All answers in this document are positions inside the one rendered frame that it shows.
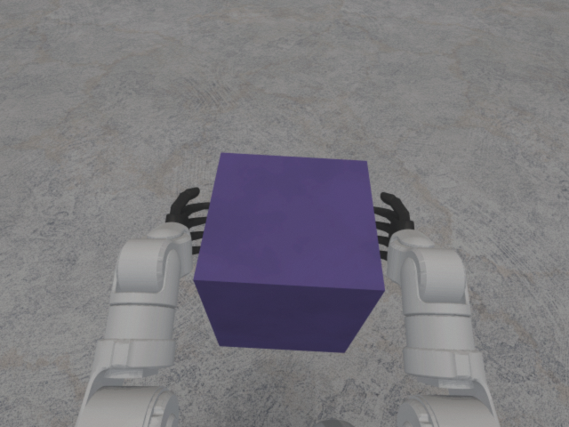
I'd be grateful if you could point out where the robot right upper arm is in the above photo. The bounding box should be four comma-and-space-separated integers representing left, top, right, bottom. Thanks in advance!
397, 394, 498, 427

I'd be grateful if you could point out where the right robot hand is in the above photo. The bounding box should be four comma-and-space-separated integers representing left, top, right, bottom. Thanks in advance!
373, 192, 414, 261

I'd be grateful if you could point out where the robot right forearm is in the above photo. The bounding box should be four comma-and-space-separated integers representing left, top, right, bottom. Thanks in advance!
387, 230, 501, 427

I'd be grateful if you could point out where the robot left forearm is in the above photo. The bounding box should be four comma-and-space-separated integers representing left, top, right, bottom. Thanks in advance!
75, 222, 193, 427

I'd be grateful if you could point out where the robot left upper arm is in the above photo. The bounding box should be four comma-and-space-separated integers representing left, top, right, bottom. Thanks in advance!
77, 386, 179, 427

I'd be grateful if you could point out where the left robot hand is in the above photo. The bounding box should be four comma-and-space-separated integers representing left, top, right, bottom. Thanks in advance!
165, 187, 210, 255

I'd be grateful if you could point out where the carton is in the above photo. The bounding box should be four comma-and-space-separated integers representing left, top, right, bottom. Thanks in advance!
193, 152, 385, 353

